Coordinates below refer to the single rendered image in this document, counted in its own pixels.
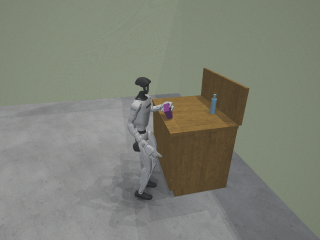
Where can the sponge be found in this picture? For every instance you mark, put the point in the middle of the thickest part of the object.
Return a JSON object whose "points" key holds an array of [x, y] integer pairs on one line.
{"points": [[167, 111]]}

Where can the robot right forearm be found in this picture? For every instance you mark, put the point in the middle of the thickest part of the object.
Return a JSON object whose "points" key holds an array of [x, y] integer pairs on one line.
{"points": [[137, 135]]}

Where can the left robot foot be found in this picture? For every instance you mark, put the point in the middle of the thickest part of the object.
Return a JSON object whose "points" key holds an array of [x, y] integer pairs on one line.
{"points": [[151, 184]]}

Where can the table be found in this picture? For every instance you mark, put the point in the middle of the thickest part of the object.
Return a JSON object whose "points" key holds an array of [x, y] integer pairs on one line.
{"points": [[197, 146]]}

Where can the robot right upper arm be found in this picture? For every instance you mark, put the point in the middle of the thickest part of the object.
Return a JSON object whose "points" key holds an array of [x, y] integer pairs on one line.
{"points": [[134, 109]]}

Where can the left robot hand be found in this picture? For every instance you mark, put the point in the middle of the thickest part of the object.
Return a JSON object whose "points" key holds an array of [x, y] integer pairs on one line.
{"points": [[170, 106]]}

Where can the robot left forearm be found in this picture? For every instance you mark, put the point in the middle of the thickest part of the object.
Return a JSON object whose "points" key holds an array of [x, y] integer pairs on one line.
{"points": [[156, 108]]}

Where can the right robot hand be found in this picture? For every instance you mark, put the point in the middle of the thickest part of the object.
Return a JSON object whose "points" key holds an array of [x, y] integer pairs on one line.
{"points": [[149, 150]]}

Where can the right robot shin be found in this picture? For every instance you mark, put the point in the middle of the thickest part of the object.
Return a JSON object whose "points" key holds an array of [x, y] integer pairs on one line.
{"points": [[144, 179]]}

